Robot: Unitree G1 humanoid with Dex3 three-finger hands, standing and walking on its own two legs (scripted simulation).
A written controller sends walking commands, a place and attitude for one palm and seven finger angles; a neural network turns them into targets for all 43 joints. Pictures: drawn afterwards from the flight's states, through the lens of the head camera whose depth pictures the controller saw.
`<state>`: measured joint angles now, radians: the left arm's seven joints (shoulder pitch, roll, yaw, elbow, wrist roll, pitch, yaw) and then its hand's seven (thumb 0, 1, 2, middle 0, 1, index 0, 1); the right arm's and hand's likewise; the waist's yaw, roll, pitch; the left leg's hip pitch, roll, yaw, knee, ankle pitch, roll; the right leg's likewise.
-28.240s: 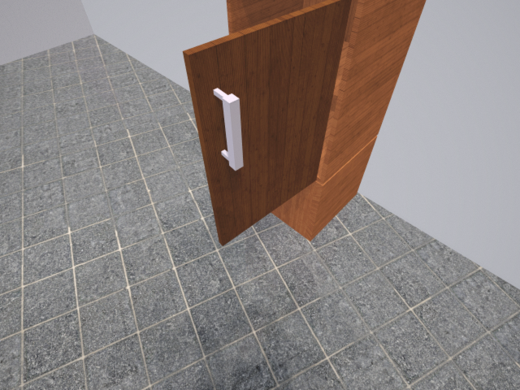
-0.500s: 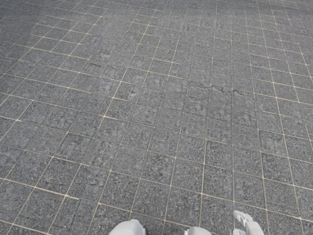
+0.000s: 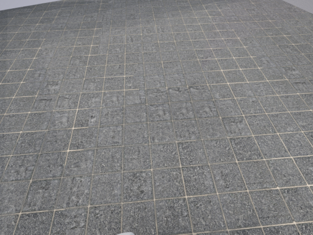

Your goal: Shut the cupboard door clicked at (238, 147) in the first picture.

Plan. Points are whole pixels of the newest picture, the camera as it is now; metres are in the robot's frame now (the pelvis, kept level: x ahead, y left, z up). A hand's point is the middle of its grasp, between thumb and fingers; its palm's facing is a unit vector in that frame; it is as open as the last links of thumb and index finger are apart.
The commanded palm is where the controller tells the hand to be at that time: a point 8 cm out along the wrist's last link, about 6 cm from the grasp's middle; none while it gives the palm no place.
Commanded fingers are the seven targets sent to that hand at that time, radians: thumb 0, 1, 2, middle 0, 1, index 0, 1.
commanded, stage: turn to face it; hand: left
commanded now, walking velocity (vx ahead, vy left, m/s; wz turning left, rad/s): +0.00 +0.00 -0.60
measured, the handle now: out of the picture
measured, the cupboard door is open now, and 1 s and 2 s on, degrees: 56 56 56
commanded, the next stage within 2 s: none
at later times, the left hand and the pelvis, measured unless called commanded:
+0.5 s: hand (80, 222) +0.17 +0.24 -0.15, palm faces -0.24 -0.94 -0.22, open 7.4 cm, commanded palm none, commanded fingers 0.00 0.90 0.90 -0.20 -0.30 -0.20 -0.30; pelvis +0.02 +0.05 +0.01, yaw -17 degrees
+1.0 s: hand (103, 219) +0.18 +0.18 -0.16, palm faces -0.51 -0.84 -0.20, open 7.4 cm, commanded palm none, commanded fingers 0.00 0.90 0.90 -0.20 -0.30 -0.20 -0.30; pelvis +0.02 +0.05 +0.00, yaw -32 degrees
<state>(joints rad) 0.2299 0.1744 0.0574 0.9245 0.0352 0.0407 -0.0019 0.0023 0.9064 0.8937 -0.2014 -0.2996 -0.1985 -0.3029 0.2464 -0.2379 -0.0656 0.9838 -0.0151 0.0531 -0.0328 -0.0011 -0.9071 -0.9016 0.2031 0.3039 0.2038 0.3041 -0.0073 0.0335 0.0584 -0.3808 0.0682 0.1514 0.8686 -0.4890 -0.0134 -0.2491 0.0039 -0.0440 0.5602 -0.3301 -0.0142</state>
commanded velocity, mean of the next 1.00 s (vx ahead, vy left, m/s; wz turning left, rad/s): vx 0.00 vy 0.00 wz -0.60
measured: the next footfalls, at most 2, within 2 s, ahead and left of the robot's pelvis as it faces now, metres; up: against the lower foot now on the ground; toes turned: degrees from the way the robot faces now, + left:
left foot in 0.26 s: +0.09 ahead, +0.15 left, +0.00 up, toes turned -6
right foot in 0.66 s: +0.00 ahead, -0.09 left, +0.00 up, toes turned -28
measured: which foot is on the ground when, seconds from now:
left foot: up 0.00-0.24, down 0.26-0.66, up 0.68-1.00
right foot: down 0.00-0.26, up 0.28-0.64, down 0.66-1.00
